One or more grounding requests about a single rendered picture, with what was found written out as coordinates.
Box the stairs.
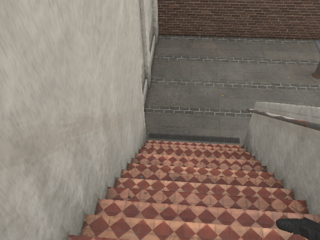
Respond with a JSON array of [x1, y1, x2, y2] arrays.
[[67, 140, 320, 240]]

